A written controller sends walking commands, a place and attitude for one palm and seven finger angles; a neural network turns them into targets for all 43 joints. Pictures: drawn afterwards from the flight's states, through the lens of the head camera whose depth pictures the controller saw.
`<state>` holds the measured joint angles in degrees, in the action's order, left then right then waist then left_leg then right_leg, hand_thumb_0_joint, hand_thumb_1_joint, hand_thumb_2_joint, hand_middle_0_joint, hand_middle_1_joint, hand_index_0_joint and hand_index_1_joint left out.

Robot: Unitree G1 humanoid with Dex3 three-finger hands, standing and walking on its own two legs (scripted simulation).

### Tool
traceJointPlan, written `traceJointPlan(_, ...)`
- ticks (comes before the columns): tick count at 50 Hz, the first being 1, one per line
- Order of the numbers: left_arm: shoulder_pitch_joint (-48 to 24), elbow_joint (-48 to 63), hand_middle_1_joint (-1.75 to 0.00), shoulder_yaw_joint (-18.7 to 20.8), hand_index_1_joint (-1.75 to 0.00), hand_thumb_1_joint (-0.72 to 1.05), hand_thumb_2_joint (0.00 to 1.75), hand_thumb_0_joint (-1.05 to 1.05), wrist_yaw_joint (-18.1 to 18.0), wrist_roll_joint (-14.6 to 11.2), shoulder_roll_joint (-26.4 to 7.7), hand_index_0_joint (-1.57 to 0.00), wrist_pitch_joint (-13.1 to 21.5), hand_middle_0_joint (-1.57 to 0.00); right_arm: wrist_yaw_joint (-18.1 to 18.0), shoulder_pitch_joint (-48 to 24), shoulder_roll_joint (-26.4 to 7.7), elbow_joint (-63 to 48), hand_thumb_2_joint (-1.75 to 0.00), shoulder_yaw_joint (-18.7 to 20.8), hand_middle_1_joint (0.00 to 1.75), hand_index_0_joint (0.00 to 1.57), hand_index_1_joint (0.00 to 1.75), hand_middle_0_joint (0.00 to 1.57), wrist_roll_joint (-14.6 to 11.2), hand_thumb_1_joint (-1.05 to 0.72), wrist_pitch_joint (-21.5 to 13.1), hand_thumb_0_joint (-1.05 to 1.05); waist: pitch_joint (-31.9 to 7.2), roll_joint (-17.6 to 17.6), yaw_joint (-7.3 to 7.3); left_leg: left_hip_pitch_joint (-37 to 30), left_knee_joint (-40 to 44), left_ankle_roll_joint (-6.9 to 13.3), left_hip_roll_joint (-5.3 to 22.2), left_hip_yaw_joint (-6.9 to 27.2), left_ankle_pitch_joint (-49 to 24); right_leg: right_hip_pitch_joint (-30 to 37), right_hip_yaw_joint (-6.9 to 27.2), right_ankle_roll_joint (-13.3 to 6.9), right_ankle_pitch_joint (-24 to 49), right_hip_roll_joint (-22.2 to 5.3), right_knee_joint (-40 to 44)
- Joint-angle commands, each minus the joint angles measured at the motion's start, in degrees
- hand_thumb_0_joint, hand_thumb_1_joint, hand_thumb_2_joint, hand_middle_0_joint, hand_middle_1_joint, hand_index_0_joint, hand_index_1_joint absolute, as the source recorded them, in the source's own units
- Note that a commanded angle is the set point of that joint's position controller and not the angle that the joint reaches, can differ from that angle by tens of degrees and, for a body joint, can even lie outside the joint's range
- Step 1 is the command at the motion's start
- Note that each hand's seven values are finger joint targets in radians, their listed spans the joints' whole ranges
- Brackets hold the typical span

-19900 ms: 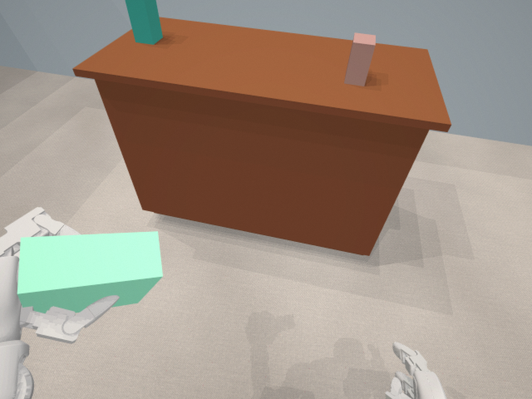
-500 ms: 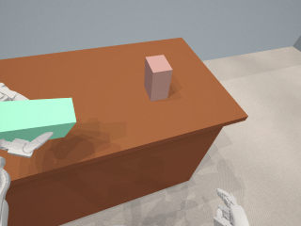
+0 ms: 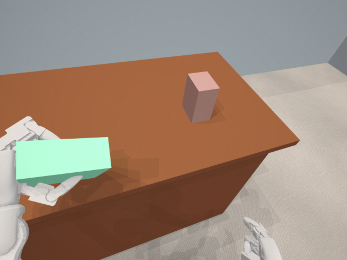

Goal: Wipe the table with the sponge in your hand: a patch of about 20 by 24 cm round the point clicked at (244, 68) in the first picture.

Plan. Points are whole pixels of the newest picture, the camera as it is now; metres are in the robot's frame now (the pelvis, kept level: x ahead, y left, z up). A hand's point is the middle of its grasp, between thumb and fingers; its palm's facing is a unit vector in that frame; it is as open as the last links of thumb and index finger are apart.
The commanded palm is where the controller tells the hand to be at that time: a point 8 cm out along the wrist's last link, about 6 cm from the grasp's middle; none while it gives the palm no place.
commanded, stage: come to a stop and stand still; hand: left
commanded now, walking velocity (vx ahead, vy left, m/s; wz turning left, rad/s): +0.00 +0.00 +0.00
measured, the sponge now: (77, 162) +0.24 +0.21 +0.14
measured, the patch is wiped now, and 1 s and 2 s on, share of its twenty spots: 0.00 0.00 0.00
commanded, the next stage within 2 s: look again from close up in 1.02 s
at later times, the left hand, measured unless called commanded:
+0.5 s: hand (60, 147) +0.25 +0.24 +0.16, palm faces +0.37 -0.85 -0.38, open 9.2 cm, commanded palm +0.19 +0.27 +0.18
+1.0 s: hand (74, 160) +0.23 +0.21 +0.16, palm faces +0.40 -0.85 -0.34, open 9.2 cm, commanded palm +0.17 +0.24 +0.18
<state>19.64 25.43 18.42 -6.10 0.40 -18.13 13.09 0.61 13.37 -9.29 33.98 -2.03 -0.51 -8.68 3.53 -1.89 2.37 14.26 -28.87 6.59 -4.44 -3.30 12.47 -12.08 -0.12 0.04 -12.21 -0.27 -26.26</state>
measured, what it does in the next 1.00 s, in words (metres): stands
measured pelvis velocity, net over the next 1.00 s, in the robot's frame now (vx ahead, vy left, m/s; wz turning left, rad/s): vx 0.02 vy -0.04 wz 0.02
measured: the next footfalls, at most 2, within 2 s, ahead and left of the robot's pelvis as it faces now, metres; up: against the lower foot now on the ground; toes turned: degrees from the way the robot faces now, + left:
none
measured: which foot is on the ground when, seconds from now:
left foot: down 0.00-1.00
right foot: down 0.00-1.00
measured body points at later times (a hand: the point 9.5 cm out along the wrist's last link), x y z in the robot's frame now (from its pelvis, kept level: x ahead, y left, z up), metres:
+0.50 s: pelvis +0.03 -0.01 +0.00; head +0.06 +0.02 +0.45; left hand +0.22 +0.28 +0.19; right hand +0.23 -0.23 -0.06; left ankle +0.04 +0.03 -0.73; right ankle +0.03 -0.15 -0.73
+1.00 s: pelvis +0.02 -0.04 +0.01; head +0.03 -0.02 +0.46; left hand +0.20 +0.25 +0.18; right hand +0.21 -0.27 -0.06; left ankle +0.04 +0.03 -0.73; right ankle +0.03 -0.15 -0.73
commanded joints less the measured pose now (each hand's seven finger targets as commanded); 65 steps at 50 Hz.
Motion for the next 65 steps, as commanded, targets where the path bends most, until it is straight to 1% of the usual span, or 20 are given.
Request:
traceJointPlan(1, -6.19, 12.73, -1.6, 8.41, -1.6, 0.1, 1.3, 0.0, -1.15, -0.84, -12.16, -1.2, 4.04, -1.2, -1.03, -6.8, -8.79, -9.25, -0.9, 4.06, 0.3, 0.2, 0.3, 0.2, 0.27, -0.9, -2.42, 0.0, -5.72, 5.68, -1.04, 3.81, 15.04, -7.19, 12.07, 14.4, 11.76, 5.62, 0.49, -1.3, -1.11, -0.32, 2.14)
traceJointPlan(4, -5.53, 13.59, -1.6, 8.93, -1.6, 0.1, 1.3, 0.0, -1.0, -1.44, -12.55, -1.2, 4.37, -1.2, -1.29, -6.47, -8.76, -9.43, -0.9, 4.13, 0.3, 0.2, 0.3, 0.2, 0.21, -0.9, -1.97, 0.0, -6.45, 7.91, -1.11, 0.92, 14.52, -8.62, 11.68, 14.0, 4.22, 5.25, 0.52, -1.58, 1.19, -0.38, 2.18)
traceJointPlan(5, -4.82, 14.07, -1.6, 9.2, -1.6, 0.1, 1.3, 0.0, -0.79, -1.48, -12.87, -1.2, 4.46, -1.2, -1.1, -7.36, -8.87, -9.56, -0.9, 3.94, 0.3, 0.2, 0.3, 0.2, 0.17, -0.9, -2.07, 0.0, -7.18, 10.31, -1.08, -1.38, 14.35, -9.33, 11.22, 13.11, 0.45, 4.19, -0.07, -1.41, 1.63, 0.16, 1.36)
traceJointPlan(11, -1.0, 13.69, -1.6, 6.01, -1.6, 0.1, 1.3, 0.0, -0.39, -2.12, -10.06, -1.2, 3.61, -1.2, -0.91, -6.33, -8.73, -9.75, -0.9, 4.14, 0.3, 0.2, 0.3, 0.2, -0.04, -0.9, -1.22, 0.0, -11.11, 5.81, -1.27, -8.3, 8.35, -10.44, 10.93, 10.7, -19.88, 4.32, -0.46, -1.63, 7.38, -1.17, 3.71)
traceJointPlan(17, -0.72, 16.59, -1.6, 7.62, -1.6, 0.1, 1.3, 0.0, -0.75, -2.37, -12.41, -1.2, 2.71, -1.2, -1.13, -6.75, -9.07, -10.46, -0.9, 4.66, 0.3, 0.2, 0.3, 0.2, -0.41, -0.9, 0.27, 0.0, -11.66, 7.9, -1.44, -10.25, 7.23, -11.23, 11.17, 10.4, -27.79, 3.79, -0.68, -1.81, 6.65, -1.46, 2.21)
traceJointPlan(20, -0.69, 17.84, -1.6, 9.83, -1.6, 0.1, 1.3, 0.0, -0.95, -2.41, -14.68, -1.2, 2.57, -1.2, -1.23, -8.34, -9.34, -10.77, -0.9, 4.48, 0.3, 0.2, 0.3, 0.2, -0.37, -0.9, 0.53, 0.0, -11.36, 10.43, -1.07, -10.54, 8.39, -10.97, 11.1, 10.24, -25.59, 2.46, -0.88, -1.41, 2.12, -0.76, 1.01)
traceJointPlan(21, 0.21, 17.01, -1.6, 7.8, -1.6, 0.1, 1.3, 0.0, -0.82, -2.7, -12.32, -1.2, 2.59, -1.2, -1.32, -7.62, -8.64, -11.05, -0.9, 4.36, 0.3, 0.2, 0.3, 0.2, -0.26, -0.9, 0.91, 0.0, -10.19, 9.56, -1.23, -9.35, 7.92, -10.6, 11.55, 11.0, -25.53, 3.05, -1.0, -1.66, 2.81, -1.29, 2.36)
traceJointPlan(25, 1.89, 16.82, -1.6, 9.73, -1.6, 0.1, 1.3, 0.0, -1.1, -3.04, -13.67, -1.2, 2.42, -1.2, -1.46, -8.31, -9.46, -11.33, -0.9, 4.47, 0.3, 0.2, 0.3, 0.2, -0.73, -0.9, 0.94, 0.0, -11.74, 6.98, -1.09, -6.49, 7.07, -9.92, 10.23, 9.32, -20.4, 7.18, -0.2, -1.78, 9.13, -1.83, 3.39)
traceJointPlan(26, 2.57, 16.04, -1.6, 7.96, -1.6, 0.1, 1.3, 0.0, -0.98, -3.23, -11.65, -1.2, 2.48, -1.2, -1.52, -7.48, -8.95, -11.36, -0.9, 4.49, 0.3, 0.2, 0.3, 0.2, -0.7, -0.9, 1.19, 0.0, -11.12, 6.41, -1.36, -5.51, 6.74, -9.87, 10.33, 9.89, -20.46, 7.93, -0.26, -2.18, 10.63, -2.43, 3.86)
traceJointPlan(30, 4.63, 13.0, -1.6, 9.39, -1.6, 0.1, 1.3, 0.0, -1.21, -3.62, -12.58, -1.2, 1.64, -1.2, -1.78, -8.04, -9.57, -11.09, -0.9, 4.43, 0.3, 0.2, 0.3, 0.2, -0.9, -0.9, 1.4, 0.0, -11.69, 3.54, -1.29, -4.14, 6.36, -7.71, 9.42, 8.55, -14.83, 8.92, 1.53, -1.81, 13.26, -3.17, 5.03)
traceJointPlan(31, 4.57, 12.43, -1.6, 7.25, -1.6, 0.1, 1.3, 0.0, -1.01, -3.84, -10.39, -1.2, 1.65, -1.2, -1.94, -7.38, -8.92, -10.99, -0.9, 4.33, 0.3, 0.2, 0.3, 0.2, -1.0, -0.9, 1.57, 0.0, -10.73, 3.3, -1.64, -3.44, 6.31, -7.66, 9.43, 9.09, -14.54, 9.01, 1.54, -2.2, 13.96, -4.0, 5.3)
traceJointPlan(35, 1.7, 12.52, -1.6, 7.97, -1.6, 0.1, 1.3, 0.0, -1.32, -3.63, -12.31, -1.2, 1.15, -1.2, -2.39, -8.63, -9.48, -10.63, -0.9, 4.12, 0.3, 0.2, 0.3, 0.2, -0.93, -0.9, 1.3, 0.0, -9.03, 4.26, -1.51, -2.8, 7.21, -5.71, 8.78, 8.59, -6.63, 6.82, 3.55, -1.85, 10.62, -3.94, 6.94)
traceJointPlan(36, 1.05, 12.31, -1.6, 5.77, -1.6, 0.1, 1.3, 0.0, -1.19, -3.74, -10.25, -1.2, 1.12, -1.2, -2.56, -8.25, -8.82, -10.71, -0.9, 3.87, 0.3, 0.2, 0.3, 0.2, -0.94, -0.9, 1.35, 0.0, -8.04, 4.2, -1.76, -2.16, 7.33, -5.46, 8.75, 8.95, -5.36, 6.78, 3.42, -2.07, 9.72, -4.57, 7.29)
traceJointPlan(40, -1.46, 13.8, -1.6, 7.49, -1.6, 0.1, 1.3, 0.0, -1.62, -3.47, -12.96, -1.2, 1.19, -1.2, -2.83, -9.13, -9.43, -10.45, -0.9, 3.98, 0.3, 0.2, 0.3, 0.2, -0.87, -0.9, 0.79, 0.0, -7.23, 4.78, -1.44, -2.3, 7.48, -4.74, 8.27, 8.96, -2.35, 5.33, 4.79, -2.03, 6.58, -4.28, 8.69)
traceJointPlan(41, -1.61, 13.3, -1.6, 5.83, -1.6, 0.1, 1.3, 0.0, -1.51, -3.55, -11.05, -1.2, 1.22, -1.2, -2.88, -8.7, -8.93, -10.46, -0.9, 3.7, 0.3, 0.2, 0.3, 0.2, -0.68, -0.9, 0.82, 0.0, -6.73, 4.47, -1.57, -1.64, 7.61, -4.67, 8.21, 9.35, -2.04, 5.7, 4.57, -2.24, 5.85, -4.64, 8.8)
traceJointPlan(50, 2.72, 13.44, -1.6, 8.01, -1.6, 0.1, 1.3, 0.0, -1.6, -3.8, -12.48, -1.2, 1.49, -1.2, -2.6, -8.75, -9.28, -10.23, -0.9, 4.1, 0.3, 0.2, 0.3, 0.2, -0.84, -0.9, 0.5, 0.0, -8.67, 5.01, -1.34, -2.55, 7.65, -4.74, 8.39, 9.4, -4.38, 6.7, 4.28, -2.13, 7.27, -4.14, 8.14)
traceJointPlan(51, 2.52, 13.29, -1.6, 6.6, -1.6, 0.1, 1.3, 0.0, -1.42, -3.91, -10.87, -1.2, 1.51, -1.2, -2.66, -8.3, -9.16, -10.31, -0.9, 4.07, 0.3, 0.2, 0.3, 0.2, -0.72, -0.9, 0.66, 0.0, -8.36, 5.25, -1.56, -2.34, 7.84, -4.7, 8.54, 9.45, -4.42, 6.84, 3.92, -2.19, 7.37, -4.33, 7.96)
traceJointPlan(55, 4.03, 11.52, -1.6, 7.72, -1.6, 0.1, 1.3, 0.0, -1.41, -3.87, -11.87, -1.2, 1.09, -1.2, -2.69, -8.35, -9.32, -10.14, -0.9, 4.16, 0.3, 0.2, 0.3, 0.2, -0.84, -0.9, 0.79, 0.0, -7.1, 3.72, -1.44, -1.51, 8.69, -4.49, 8.83, 9.59, -1.73, 5.5, 4.02, -1.83, 4.85, -3.71, 8.67)
traceJointPlan(56, 2.93, 11.98, -1.6, 6.33, -1.6, 0.1, 1.3, 0.0, -1.31, -3.91, -10.48, -1.2, 1.09, -1.2, -2.76, -7.94, -9.18, -10.31, -0.9, 4.09, 0.3, 0.2, 0.3, 0.2, -0.77, -0.9, 0.88, 0.0, -6.9, 3.42, -1.67, -1.33, 8.84, -4.58, 8.97, 9.76, -1.57, 5.63, 3.75, -1.95, 4.56, -4.11, 8.5)
traceJointPlan(65, 0.2, 13.68, -1.6, 7.23, -1.6, 0.1, 1.3, 0.0, -1.66, -3.25, -12.35, -1.2, 1.16, -1.2, -2.78, -8.17, -9.41, -10.03, -0.9, 4.1, 0.3, 0.2, 0.3, 0.2, -0.71, -0.9, 0.36, 0.0, -6.98, 4.79, -1.46, -0.11, 10.16, -4.22, 9.14, 10.33, 1.22, 6.85, 3.52, -1.73, 3.57, -3.27, 7.91)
